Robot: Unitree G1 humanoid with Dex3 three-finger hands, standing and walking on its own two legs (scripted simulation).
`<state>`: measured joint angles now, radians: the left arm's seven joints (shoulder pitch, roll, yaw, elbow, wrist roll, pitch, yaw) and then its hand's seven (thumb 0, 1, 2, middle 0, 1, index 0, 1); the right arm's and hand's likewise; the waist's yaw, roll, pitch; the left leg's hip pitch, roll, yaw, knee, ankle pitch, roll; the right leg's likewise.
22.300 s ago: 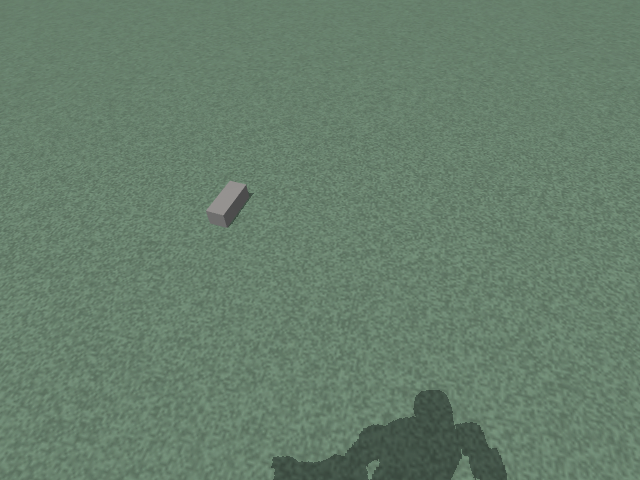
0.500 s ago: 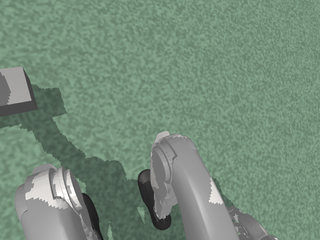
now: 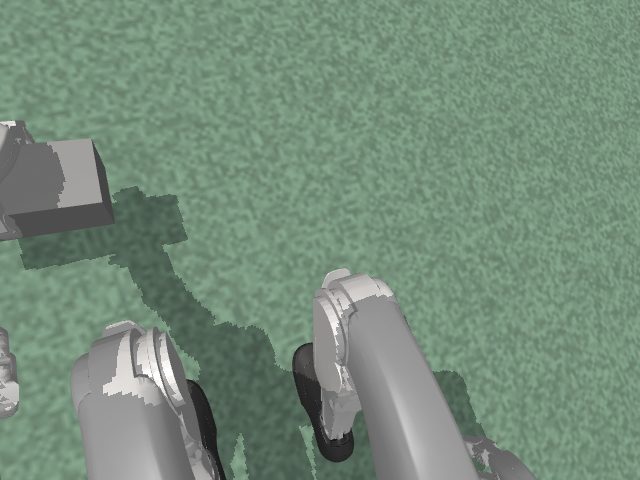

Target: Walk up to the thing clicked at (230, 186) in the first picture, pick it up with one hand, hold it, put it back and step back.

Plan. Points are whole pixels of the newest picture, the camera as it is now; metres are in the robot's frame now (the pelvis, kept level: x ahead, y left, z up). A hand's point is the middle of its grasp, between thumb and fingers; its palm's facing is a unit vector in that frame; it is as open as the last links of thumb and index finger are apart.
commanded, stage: lift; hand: left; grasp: from above
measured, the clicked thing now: (6, 195) +0.50 +0.30 -0.18
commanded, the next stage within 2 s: hold in 1.56 s
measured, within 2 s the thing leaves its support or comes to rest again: neither
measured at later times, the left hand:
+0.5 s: hand out of the picture +0.42 +0.31 -0.01, palm faces -0.47 -0.09 -0.88, open 11.4 cm
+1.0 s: hand out of the picture +0.34 +0.29 +0.20, palm faces -0.45 -0.11 -0.89, open 11.5 cm
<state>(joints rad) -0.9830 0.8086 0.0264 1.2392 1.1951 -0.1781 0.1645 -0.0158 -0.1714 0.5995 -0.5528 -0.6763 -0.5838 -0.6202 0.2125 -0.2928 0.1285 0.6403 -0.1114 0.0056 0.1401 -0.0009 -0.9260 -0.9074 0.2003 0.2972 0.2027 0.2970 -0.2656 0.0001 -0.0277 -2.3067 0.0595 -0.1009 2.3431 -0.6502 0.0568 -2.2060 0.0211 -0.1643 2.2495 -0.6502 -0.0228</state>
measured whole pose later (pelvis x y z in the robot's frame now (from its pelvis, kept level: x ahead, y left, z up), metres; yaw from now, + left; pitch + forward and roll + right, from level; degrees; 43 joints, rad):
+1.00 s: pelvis +0.02 +0.01 +0.28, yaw +8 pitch +21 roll -3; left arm -0.41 0.50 -0.12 0.85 1.02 -0.09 0.10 -0.02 -0.22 0.68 -0.56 -0.69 -0.57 -0.66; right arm 0.24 -0.25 0.00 0.71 0.04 0.02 -0.04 0.00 -0.91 -0.90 0.20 0.30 0.20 0.30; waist -0.10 0.04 -0.19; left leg -1.25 0.03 0.00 1.40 -0.52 0.03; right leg -1.21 0.03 -0.05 1.35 -0.52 -0.01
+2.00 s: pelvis +0.09 +0.01 +0.40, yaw +8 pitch +8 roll -1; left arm -0.27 0.42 -0.19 0.74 1.02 -0.06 0.06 -0.02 -0.19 0.65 -0.54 -0.70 -0.55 -0.67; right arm 0.25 -0.26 -0.05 0.72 0.05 0.03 -0.04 0.01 -0.90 -0.90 0.20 0.30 0.20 0.30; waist -0.04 0.03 -0.08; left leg -0.50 0.01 0.04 0.71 -0.35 0.03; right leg -0.48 0.02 0.00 0.68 -0.34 -0.01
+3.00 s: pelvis +0.07 +0.01 +0.42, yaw +7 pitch +1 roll +0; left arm -0.21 0.42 -0.21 0.62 0.99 -0.08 -0.04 -0.02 -0.19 0.64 -0.55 -0.69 -0.57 -0.67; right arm 0.19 -0.26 -0.02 0.69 0.06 0.07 -0.07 0.01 -0.91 -0.90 0.20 0.30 0.20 0.30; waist 0.00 0.05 -0.01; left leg -0.31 0.00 0.05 0.52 -0.24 0.02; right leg -0.30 0.02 0.02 0.53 -0.25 -0.01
